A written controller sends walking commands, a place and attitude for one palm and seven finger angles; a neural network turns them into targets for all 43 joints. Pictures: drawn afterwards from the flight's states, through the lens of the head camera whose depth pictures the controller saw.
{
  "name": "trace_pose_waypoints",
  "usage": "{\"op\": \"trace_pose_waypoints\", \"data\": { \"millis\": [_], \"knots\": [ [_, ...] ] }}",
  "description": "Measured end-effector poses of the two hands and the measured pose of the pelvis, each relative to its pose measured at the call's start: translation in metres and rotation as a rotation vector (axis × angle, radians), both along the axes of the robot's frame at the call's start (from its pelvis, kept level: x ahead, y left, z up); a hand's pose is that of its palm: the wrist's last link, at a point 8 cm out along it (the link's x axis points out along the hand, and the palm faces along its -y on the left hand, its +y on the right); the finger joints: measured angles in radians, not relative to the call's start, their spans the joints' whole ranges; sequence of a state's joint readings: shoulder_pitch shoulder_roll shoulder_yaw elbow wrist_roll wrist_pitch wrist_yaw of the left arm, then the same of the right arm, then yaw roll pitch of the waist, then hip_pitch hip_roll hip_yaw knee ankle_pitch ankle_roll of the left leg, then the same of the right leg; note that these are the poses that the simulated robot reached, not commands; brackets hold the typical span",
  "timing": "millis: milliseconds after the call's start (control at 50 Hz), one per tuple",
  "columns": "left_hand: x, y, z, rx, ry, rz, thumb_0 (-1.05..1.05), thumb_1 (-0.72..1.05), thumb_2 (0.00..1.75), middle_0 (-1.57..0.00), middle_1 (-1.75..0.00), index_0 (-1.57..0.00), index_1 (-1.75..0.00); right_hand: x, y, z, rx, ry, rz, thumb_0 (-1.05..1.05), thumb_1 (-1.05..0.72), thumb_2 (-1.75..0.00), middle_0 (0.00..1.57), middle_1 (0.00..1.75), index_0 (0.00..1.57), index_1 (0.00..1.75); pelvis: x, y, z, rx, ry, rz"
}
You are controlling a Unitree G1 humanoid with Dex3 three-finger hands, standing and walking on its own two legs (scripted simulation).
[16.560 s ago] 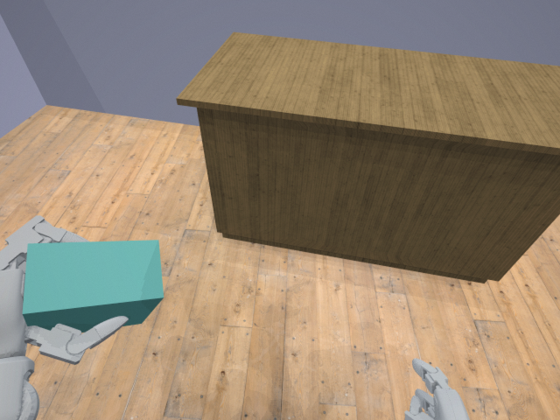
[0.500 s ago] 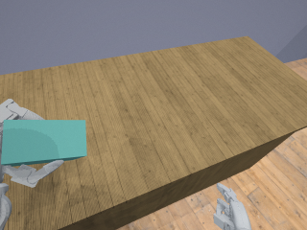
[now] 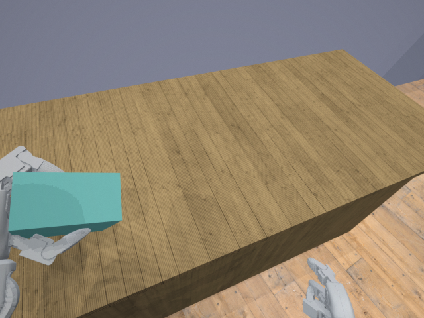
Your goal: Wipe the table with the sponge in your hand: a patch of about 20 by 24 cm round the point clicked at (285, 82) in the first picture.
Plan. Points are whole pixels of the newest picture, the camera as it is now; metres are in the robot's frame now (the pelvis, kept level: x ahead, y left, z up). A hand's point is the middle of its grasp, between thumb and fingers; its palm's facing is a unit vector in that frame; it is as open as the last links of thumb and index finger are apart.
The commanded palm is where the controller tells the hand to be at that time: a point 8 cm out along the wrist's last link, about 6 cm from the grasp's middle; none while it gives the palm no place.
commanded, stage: look again from close up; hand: left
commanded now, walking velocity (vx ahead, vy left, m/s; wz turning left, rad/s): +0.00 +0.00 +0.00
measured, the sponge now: (81, 206) +0.23 +0.22 +0.14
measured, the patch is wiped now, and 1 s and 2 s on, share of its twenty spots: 0.00 0.00 0.00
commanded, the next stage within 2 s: shuffle to correct the standing spot in 0.04 s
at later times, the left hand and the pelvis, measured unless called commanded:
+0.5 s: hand (77, 206) +0.22 +0.21 +0.16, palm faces +0.35 -0.86 -0.39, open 10.2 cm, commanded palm +0.16 +0.25 +0.17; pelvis +0.00 -0.03 +0.00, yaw -1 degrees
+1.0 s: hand (111, 210) +0.22 +0.16 +0.17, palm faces +0.25 -0.84 -0.49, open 10.2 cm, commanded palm +0.16 +0.21 +0.17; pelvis -0.01 -0.07 -0.01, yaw -1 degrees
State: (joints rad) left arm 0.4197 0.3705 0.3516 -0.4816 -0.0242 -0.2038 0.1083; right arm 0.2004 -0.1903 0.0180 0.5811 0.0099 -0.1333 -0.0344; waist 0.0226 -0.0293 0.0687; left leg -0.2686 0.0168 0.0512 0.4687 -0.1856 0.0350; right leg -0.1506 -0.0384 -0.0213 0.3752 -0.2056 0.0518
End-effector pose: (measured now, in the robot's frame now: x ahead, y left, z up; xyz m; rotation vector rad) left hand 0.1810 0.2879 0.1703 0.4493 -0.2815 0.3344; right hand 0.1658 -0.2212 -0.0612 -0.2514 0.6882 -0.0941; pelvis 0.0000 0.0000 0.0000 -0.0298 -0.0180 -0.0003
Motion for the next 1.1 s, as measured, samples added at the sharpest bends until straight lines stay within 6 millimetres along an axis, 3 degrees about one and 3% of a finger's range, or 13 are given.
{"op": "trace_pose_waypoints", "data": {
  "millis": [200, 400, 700, 900, 1100],
  "knots": [
    [-0.002, -0.007, 0.0, 0.01, 0.025, -0.003, -0.01, -0.51, 1.02, -0.71, -1.35, -0.73, -1.34, -0.01, -0.008, -0.006, 0.011, 0.023, -0.02, 0.02, -0.9, -0.89, 0.2, 0.3, 0.2, 0.3, 0.0, -0.006, 0.0, 0.0, 0.0, -0.002],
    [0.003, -0.02, 0.001, 0.006, 0.025, -0.002, -0.01, -0.51, 1.02, -0.71, -1.35, -0.73, -1.34, -0.002, -0.016, -0.004, 0.037, 0.01, -0.01, 0.02, -0.9, -0.89, 0.2, 0.3, 0.2, 0.3, -0.001, -0.022, 0.001, 0.004, 0.006, -0.008],
    [0.008, -0.06, 0.004, 0.022, 0.048, -0.053, -0.01, -0.51, 1.02, -0.71, -1.35, -0.73, -1.34, 0.006, -0.058, -0.005, 0.019, 0.003, -0.035, 0.02, -0.9, -0.89, 0.2, 0.3, 0.2, 0.3, 0.001, -0.053, -0.003, 0.0, 0.021, -0.017],
    [0.009, -0.077, 0.008, 0.066, 0.058, -0.091, -0.01, -0.51, 1.02, -0.71, -1.35, -0.73, -1.34, -0.004, -0.081, -0.012, -0.005, 0.029, -0.064, 0.02, -0.91, -0.89, 0.2, 0.3, 0.2, 0.3, -0.001, -0.065, -0.006, -0.001, 0.038, -0.016],
    [-0.004, -0.078, 0.012, 0.131, 0.054, -0.124, -0.01, -0.51, 1.02, -0.71, -1.35, -0.73, -1.34, -0.022, -0.08, -0.021, -0.004, 0.056, -0.071, 0.02, -0.91, -0.89, 0.2, 0.3, 0.2, 0.3, -0.015, -0.066, -0.01, -0.003, 0.049, -0.015]
  ]
}}
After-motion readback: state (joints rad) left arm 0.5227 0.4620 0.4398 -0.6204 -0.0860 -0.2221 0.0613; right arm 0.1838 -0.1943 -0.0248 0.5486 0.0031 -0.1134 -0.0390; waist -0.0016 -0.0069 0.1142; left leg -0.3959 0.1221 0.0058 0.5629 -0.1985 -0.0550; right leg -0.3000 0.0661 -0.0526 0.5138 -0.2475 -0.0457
